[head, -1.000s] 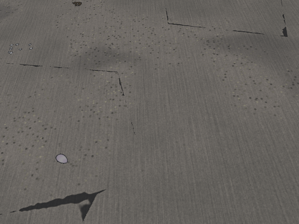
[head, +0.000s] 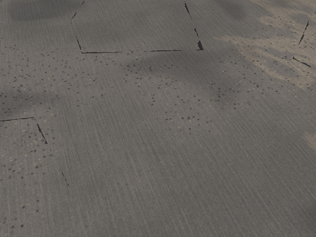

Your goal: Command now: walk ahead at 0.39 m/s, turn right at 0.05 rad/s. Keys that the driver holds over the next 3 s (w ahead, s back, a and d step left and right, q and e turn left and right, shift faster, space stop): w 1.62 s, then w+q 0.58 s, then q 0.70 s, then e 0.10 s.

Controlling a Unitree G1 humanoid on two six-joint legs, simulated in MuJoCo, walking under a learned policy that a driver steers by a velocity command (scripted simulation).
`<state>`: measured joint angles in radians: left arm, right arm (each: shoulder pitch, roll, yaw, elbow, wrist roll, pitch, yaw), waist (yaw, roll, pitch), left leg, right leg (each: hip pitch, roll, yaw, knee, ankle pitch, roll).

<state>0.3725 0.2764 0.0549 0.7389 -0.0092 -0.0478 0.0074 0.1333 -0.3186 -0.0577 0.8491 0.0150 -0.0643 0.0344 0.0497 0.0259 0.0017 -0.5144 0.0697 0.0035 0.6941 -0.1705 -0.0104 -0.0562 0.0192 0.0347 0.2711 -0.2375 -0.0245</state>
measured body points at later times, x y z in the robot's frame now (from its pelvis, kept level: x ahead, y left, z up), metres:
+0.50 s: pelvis +0.23 +0.06 +0.00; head +0.26 +0.08 +0.45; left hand +0.43 +0.31 -0.09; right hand +0.23 -0.21 -0.12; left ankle +0.14 +0.14 -0.75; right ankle +0.42 -0.11 -0.69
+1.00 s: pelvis +0.53 +0.02 +0.00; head +0.55 +0.02 +0.45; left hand +0.56 +0.31 -0.12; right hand +0.71 -0.23 -0.10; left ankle +0.69 +0.20 -0.69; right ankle +0.49 -0.07 -0.75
